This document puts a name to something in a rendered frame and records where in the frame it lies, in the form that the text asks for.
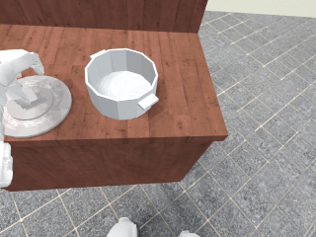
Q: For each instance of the left robot shin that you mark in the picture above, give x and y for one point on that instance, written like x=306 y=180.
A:
x=124 y=219

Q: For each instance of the robot left upper arm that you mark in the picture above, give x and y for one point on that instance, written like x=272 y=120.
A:
x=6 y=164

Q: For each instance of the pot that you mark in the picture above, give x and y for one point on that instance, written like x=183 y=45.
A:
x=121 y=83

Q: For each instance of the robot left forearm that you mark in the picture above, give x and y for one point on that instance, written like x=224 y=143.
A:
x=7 y=76

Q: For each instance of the lid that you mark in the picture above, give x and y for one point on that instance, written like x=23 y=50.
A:
x=55 y=103

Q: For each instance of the robot left hand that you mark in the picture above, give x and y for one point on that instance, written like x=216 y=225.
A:
x=20 y=60

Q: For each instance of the robot left thigh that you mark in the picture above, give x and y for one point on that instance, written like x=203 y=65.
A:
x=123 y=229

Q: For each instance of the table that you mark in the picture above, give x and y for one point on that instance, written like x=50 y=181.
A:
x=88 y=149

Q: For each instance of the knob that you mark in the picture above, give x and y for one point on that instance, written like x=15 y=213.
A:
x=32 y=96

